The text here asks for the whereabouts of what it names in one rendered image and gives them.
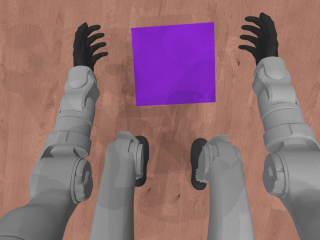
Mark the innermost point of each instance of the robot left hand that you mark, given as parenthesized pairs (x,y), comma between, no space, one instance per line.
(83,52)

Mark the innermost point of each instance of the carton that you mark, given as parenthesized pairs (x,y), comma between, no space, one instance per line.
(174,64)

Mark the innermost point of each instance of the left robot forearm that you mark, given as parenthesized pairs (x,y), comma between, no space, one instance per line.
(74,121)

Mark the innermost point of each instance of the right robot forearm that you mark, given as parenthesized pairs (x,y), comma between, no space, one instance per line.
(280,112)

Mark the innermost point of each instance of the robot right hand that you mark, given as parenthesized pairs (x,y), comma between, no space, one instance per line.
(266,45)

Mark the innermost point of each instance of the robot right foot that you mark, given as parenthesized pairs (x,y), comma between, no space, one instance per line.
(196,149)

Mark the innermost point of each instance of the robot left shin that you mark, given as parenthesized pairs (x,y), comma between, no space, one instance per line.
(123,135)

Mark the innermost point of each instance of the left robot upper arm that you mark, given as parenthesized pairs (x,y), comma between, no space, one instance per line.
(58,185)

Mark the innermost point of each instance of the right robot upper arm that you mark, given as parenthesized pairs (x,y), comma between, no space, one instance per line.
(294,177)

